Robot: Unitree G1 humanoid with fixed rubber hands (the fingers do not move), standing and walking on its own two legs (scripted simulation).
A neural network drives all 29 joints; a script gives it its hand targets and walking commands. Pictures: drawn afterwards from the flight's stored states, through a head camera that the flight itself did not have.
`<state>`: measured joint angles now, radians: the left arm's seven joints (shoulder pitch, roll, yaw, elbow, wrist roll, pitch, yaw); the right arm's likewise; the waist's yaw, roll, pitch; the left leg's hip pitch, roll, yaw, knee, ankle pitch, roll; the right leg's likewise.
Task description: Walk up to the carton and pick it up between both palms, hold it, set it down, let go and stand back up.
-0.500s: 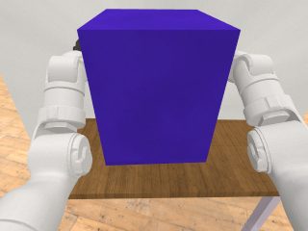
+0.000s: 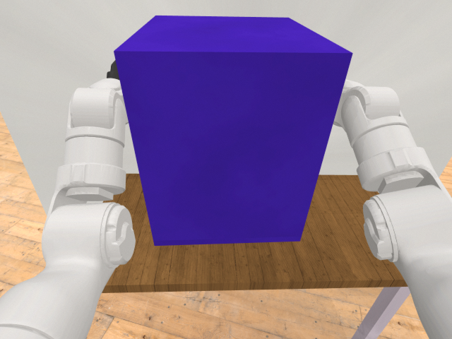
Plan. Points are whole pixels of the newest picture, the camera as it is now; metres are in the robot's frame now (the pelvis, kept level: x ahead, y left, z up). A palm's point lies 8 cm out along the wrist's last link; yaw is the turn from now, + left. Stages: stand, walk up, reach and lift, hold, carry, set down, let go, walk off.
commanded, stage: hold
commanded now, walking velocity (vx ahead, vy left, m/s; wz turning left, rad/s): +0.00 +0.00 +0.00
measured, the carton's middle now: (225, 124) +0.38 -0.01 +0.27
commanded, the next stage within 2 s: none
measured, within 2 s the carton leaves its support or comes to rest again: neither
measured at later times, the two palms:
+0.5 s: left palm (118, 89) +0.38 +0.17 +0.33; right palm (329, 93) +0.36 -0.17 +0.34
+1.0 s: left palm (119, 91) +0.38 +0.16 +0.33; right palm (330, 93) +0.36 -0.17 +0.34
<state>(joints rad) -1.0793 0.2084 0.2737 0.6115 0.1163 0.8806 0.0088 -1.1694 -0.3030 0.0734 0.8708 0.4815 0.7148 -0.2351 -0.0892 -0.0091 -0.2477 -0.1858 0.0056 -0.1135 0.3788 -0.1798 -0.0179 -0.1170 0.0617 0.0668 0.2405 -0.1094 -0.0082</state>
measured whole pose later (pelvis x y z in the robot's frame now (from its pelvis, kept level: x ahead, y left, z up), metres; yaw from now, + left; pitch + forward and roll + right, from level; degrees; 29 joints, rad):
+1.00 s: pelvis +0.00 +0.00 +0.00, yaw +0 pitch +0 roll -2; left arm -1.10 0.21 0.28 0.63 0.12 0.88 0.01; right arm -1.19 -0.31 0.07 0.90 0.48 0.71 -0.23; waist -0.09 0.00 -0.25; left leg -0.19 0.01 -0.11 0.37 -0.18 -0.02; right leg -0.12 0.06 0.07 0.24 -0.11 -0.01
